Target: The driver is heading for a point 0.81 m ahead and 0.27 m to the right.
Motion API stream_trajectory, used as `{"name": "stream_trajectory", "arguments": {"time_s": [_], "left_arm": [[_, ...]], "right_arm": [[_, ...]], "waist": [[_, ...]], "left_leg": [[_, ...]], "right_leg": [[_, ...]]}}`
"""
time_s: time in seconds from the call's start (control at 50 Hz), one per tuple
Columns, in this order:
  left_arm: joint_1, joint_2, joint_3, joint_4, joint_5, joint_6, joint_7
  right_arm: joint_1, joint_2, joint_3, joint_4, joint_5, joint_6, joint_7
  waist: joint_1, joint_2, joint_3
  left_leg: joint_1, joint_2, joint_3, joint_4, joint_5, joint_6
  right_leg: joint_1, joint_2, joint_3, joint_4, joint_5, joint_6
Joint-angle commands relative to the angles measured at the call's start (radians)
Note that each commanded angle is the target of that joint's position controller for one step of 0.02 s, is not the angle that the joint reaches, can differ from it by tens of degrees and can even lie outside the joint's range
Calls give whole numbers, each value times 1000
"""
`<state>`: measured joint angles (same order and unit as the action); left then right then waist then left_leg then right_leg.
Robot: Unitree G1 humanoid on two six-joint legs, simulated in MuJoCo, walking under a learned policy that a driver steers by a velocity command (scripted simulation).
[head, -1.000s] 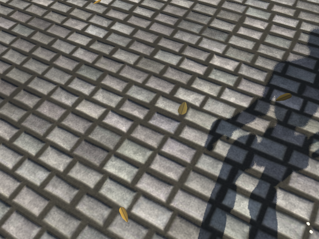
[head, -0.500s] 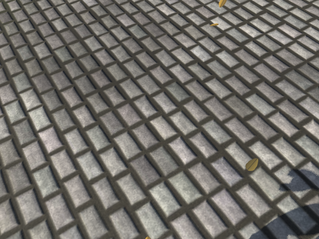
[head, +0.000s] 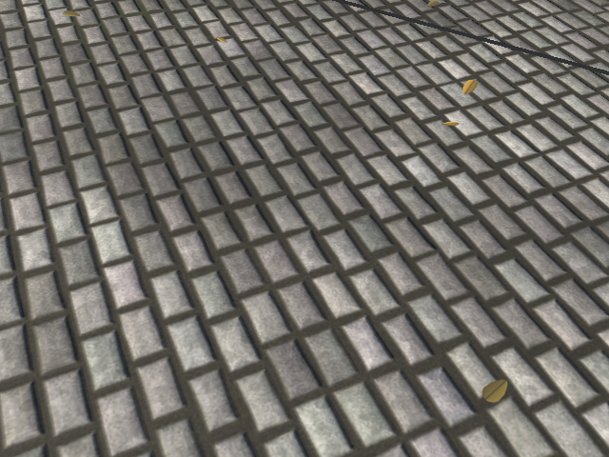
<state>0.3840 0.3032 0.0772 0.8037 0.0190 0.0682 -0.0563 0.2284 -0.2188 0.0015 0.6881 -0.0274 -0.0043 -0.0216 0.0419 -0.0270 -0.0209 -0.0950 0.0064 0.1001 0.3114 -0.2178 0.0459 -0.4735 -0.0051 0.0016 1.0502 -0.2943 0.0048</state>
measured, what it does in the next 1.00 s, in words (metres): walks ahead, turning right: right foot, then left foot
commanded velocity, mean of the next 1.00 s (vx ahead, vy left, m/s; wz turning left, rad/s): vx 0.88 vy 0.00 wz -0.44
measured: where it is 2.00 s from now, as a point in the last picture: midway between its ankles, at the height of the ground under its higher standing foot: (544, 317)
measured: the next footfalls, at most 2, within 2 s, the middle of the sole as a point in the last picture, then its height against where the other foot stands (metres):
right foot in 0.42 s outside the picture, level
left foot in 0.92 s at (504, 396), level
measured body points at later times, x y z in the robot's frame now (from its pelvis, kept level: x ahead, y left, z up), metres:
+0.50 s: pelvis +0.21 -0.17 -0.06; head +0.23 -0.20 +0.39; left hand +0.49 +0.02 -0.14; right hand +0.13 -0.44 -0.19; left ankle +0.05 +0.09 -0.64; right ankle +0.26 -0.25 -0.75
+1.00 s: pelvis +0.61 -0.41 -0.04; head +0.62 -0.43 +0.41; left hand +0.79 -0.21 -0.16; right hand +0.54 -0.70 -0.17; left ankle +0.70 -0.44 -0.75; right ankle +0.36 -0.37 -0.60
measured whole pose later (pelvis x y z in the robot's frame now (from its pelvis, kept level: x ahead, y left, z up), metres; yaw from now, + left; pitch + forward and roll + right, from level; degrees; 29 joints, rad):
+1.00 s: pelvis +0.61 -0.41 -0.04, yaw -26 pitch +0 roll +2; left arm 0.31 0.28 0.02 0.83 0.04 -0.08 0.01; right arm 0.28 -0.30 -0.05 0.83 -0.01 -0.04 0.03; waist -0.05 -0.01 0.04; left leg -0.45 -0.17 0.11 0.62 -0.19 0.19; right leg -0.14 0.12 0.01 1.34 -0.34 -0.02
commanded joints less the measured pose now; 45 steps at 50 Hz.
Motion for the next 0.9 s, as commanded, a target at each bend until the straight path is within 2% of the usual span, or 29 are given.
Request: {"name": "stream_trajectory", "arguments": {"time_s": [0.02, 0.1, 0.18, 0.28, 0.32, 0.34, 0.36, 0.38, 0.4, 0.42, 0.44, 0.46, 0.48, 0.5, 0.52, 0.54, 0.56, 0.58, 0.6, 0.64, 0.66, 0.7, 0.74, 0.76, 0.8, 0.84, 0.86, 0.88, 0.9], "left_arm": [[-149, 74, 28, -109, 6, -28, -13], [-195, 61, 27, -138, 10, -25, -31], [-253, 62, 22, -171, 10, -22, -45], [-379, 61, 5, -223, 5, -26, -59], [-428, 57, -5, -239, 4, -30, -58], [-438, 56, -9, -242, 3, -31, -55], [-414, 57, -11, -237, 0, -32, -47], [-356, 70, -6, -221, -7, -34, -33], [-216, 92, 8, -184, -19, -42, -17], [-1, 124, 32, -122, -23, -57, 0], [175, 214, 70, -44, -9, -57, 21], [66, 372, 98, -67, -14, -42, 35], [55, 357, 95, -112, -10, -45, 27], [63, 326, 86, -88, 2, -52, 34], [55, 284, 75, -74, 7, -67, 45], [2, 251, 66, -83, 4, -82, 51], [-53, 215, 52, -97, -4, -92, 53], [-64, 190, 41, -102, -12, -103, 51], [-62, 157, 30, -99, -16, -117, 50], [-22, 120, 15, -79, -15, -143, 45], [19, 114, 12, -63, -17, -153, 43], [75, 109, 8, -43, -24, -169, 35], [107, 93, -4, -19, -27, -181, 38], [116, 95, -8, -7, -22, -186, 42], [106, 114, -13, 10, -13, -195, 51], [94, 149, -8, 26, 3, -192, 72], [72, 173, -1, 22, 21, -182, 86], [40, 188, 5, 18, 42, -167, 99], [-11, 205, 13, 5, 56, -152, 107]], "right_arm": [[55, -170, -64, -19, -2, -43, -12], [76, -182, -76, 9, -5, -70, -11], [86, -207, -90, 37, -11, -86, -7], [126, -230, -104, 80, -22, -94, -2], [152, -235, -107, 103, -27, -89, 3], [157, -240, -108, 113, -27, -84, 5], [140, -250, -108, 115, -24, -79, 8], [137, -273, -112, 119, -17, -73, 11], [130, -307, -119, 121, -11, -61, 17], [96, -334, -123, 104, 10, -48, 28], [89, -268, -101, 85, -2, -50, 40], [52, -120, -67, -28, 0, -76, 58], [-76, -181, -66, -90, -25, -94, 53], [-120, -193, -64, -99, -19, -107, 48], [-63, -176, -55, -69, -18, -114, 41], [-43, -167, -50, -58, -32, -108, 37], [-4, -162, -46, -43, -43, -92, 37], [2, -165, -46, -44, -46, -73, 39], [14, -160, -44, -32, -45, -56, 44], [-47, -136, -33, -38, -37, -40, 55], [-111, -129, -28, -56, -29, -39, 60], [-185, -115, -20, -70, -12, -42, 66], [-261, -101, -12, -84, 2, -52, 74], [-285, -97, -8, -86, 9, -55, 78], [-264, -98, -6, -74, 23, -60, 82], [-212, -141, -19, -43, 26, -62, 77], [-140, -174, -30, -15, 27, -57, 73], [9, -211, -46, 31, 28, -50, 68], [213, -244, -63, 100, 32, -44, 61]], "waist": [[-78, 137, 87], [-73, 118, 99], [-61, 112, 128], [-86, 106, 191], [-99, 97, 215], [-96, 93, 217], [-70, 93, 195], [-34, 99, 136], [44, 103, 44], [160, 73, -72], [207, -34, -141], [86, -360, -145], [109, -150, -174], [96, -64, -105], [38, 2, -21], [-4, 40, -8], [-45, 31, 4], [-61, 16, 10], [-74, 34, 20], [-59, 43, 80], [-32, 32, 117], [7, 15, 139], [35, 12, 144], [41, 6, 143], [15, -20, 135], [-29, -47, 73], [-73, -74, 18], [-151, -88, -53], [-244, -93, -122]], "left_leg": [[184, 302, -235, -233, -358, 89], [151, 345, -165, -249, -356, 105], [135, 368, -72, -256, -334, 89], [168, 368, 74, -275, -287, 62], [208, 359, 140, -260, -200, 55], [224, 348, 178, -233, -98, 51], [216, 329, 229, -167, 151, 39], [212, 318, 262, -46, 507, 34], [180, 323, 273, 171, 823, 39], [44, 316, 271, 478, 929, 31], [-241, 257, 229, 834, 515, -9], [-666, 26, 108, 1180, -285, -81], [-781, 24, -126, 1259, -222, -85], [-818, 62, -139, 1235, -148, -70], [-763, 106, -141, 1152, -94, -61], [-683, 138, -155, 1078, -77, -59], [-615, 149, -158, 1039, -58, -65], [-579, 154, -162, 1002, -64, -75], [-574, 165, -152, 950, -52, -80], [-606, 168, -100, 816, 36, -81], [-639, 163, -76, 741, 100, -75], [-662, 145, -41, 604, 233, -48], [-628, 106, 15, 456, 332, -13], [-596, 85, 32, 390, 366, 7], [-519, 42, 36, 299, 412, 54], [-418, -50, 55, 278, 378, 82], [-355, -97, 68, 288, 319, 90], [-236, -143, 82, 311, 261, 100], [-71, -163, 77, 321, 217, 112]], "right_leg": [[-367, -48, 23, 46, 50, 8], [-411, -82, 22, 48, 99, 18], [-434, -118, 22, 10, 150, -1], [-417, -149, -53, -107, 141, -78], [-397, -145, -98, -159, 98, -119], [-364, -132, -127, -186, 63, -142], [-270, -96, -170, -221, 15, -169], [-138, -32, -221, -225, -44, -194], [54, 49, -252, -215, -98, -214], [354, 111, -237, -285, -56, -237], [658, 79, -57, -360, -166, -245], [769, -153, 583, -696, -557, -343], [780, -226, 802, -820, -487, -347], [734, -241, 736, -818, -347, -331], [592, -217, 640, -794, -191, -311], [474, -166, 543, -777, -137, -293], [375, -120, 477, -793, -98, -288], [312, -99, 453, -811, -65, -301], [289, -87, 407, -832, -56, -300], [253, -60, 322, -901, 30, -278], [269, -56, 288, -929, 142, -261], [331, -46, 204, -941, 377, -198], [388, -40, 121, -974, 571, -152], [418, -50, 90, -1006, 635, -137], [486, -88, 11, -1015, 875, -98], [602, -115, -38, -944, 1216, -62], [662, -133, -50, -857, 1390, -42], [684, -148, -68, -673, 1553, -25], [649, -150, -83, -424, 1625, -16]]}}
